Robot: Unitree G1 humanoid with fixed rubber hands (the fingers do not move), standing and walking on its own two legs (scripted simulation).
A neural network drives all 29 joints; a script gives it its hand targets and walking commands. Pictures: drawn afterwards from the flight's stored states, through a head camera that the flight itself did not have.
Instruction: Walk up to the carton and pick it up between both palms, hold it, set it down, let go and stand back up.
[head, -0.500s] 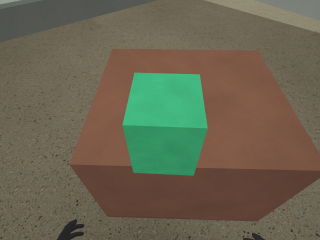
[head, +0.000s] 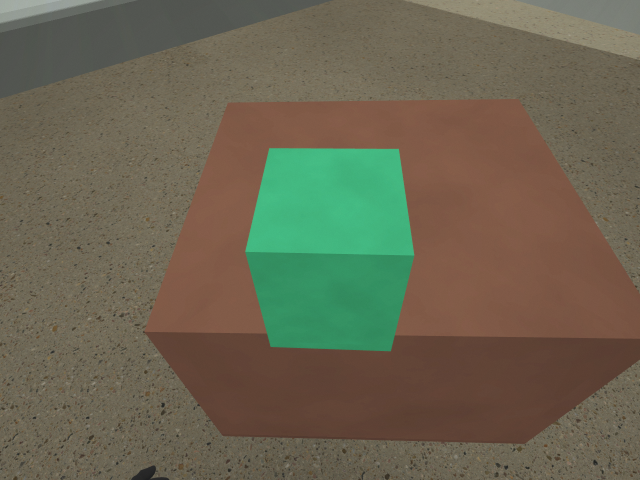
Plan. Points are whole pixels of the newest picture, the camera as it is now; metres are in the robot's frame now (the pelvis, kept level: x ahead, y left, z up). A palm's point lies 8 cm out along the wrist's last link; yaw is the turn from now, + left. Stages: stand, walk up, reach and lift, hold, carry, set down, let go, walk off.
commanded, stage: stand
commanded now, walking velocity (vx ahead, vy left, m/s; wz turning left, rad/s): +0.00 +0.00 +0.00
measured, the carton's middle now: (331, 252) +0.45 -0.01 -0.01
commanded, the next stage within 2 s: none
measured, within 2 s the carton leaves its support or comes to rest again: neither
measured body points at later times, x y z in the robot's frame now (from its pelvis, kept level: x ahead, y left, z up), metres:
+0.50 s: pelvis -0.01 +0.01 +0.00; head -0.02 +0.01 +0.45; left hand +0.09 +0.28 -0.13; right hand +0.03 -0.24 -0.15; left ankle +0.06 +0.14 -0.74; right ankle -0.05 -0.11 -0.74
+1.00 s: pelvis -0.02 +0.01 +0.00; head -0.03 +0.01 +0.45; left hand +0.08 +0.29 -0.13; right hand +0.02 -0.24 -0.15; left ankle +0.06 +0.14 -0.74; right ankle -0.05 -0.11 -0.74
